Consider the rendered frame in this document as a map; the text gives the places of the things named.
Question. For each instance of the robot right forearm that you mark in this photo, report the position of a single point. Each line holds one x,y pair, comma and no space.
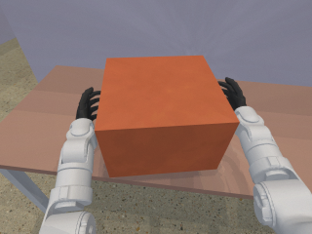
261,150

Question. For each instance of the robot left forearm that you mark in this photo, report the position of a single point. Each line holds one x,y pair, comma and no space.
73,189

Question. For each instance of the table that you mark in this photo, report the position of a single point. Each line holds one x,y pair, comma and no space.
34,132

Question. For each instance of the left robot hand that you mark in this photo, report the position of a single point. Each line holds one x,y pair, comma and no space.
84,109

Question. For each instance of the carton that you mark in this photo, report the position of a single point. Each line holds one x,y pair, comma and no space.
162,115

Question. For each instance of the left robot upper arm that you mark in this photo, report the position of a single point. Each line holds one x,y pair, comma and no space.
70,223

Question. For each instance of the right robot upper arm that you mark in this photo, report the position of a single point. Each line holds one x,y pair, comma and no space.
285,205

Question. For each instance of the right robot hand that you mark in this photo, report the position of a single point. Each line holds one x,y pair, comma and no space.
234,94

